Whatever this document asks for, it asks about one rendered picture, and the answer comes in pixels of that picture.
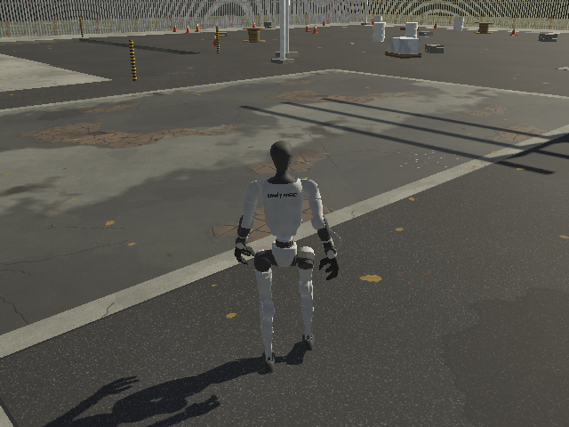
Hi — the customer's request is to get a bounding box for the robot right hand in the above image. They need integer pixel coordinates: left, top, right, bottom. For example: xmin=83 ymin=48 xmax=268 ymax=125
xmin=319 ymin=255 xmax=340 ymax=280

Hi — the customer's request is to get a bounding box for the robot left thigh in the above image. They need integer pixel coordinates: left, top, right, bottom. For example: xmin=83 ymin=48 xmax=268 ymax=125
xmin=254 ymin=249 xmax=275 ymax=318

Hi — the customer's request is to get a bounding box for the robot left upper arm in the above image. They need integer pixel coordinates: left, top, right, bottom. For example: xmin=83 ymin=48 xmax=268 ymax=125
xmin=241 ymin=180 xmax=264 ymax=229

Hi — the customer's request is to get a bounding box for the robot left forearm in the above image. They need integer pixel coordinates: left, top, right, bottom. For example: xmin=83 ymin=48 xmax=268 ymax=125
xmin=236 ymin=215 xmax=251 ymax=249

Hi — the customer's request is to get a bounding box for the robot right forearm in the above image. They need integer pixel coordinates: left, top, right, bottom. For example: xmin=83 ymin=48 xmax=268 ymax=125
xmin=317 ymin=215 xmax=337 ymax=259

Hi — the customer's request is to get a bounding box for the robot left hand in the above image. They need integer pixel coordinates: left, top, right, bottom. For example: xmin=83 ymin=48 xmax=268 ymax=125
xmin=234 ymin=246 xmax=255 ymax=265

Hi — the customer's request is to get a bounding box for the robot right upper arm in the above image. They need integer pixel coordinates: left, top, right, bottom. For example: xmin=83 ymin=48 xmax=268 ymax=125
xmin=301 ymin=179 xmax=325 ymax=230

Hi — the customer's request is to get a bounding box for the humanoid robot torso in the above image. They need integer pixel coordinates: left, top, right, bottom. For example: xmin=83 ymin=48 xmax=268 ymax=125
xmin=262 ymin=175 xmax=304 ymax=267

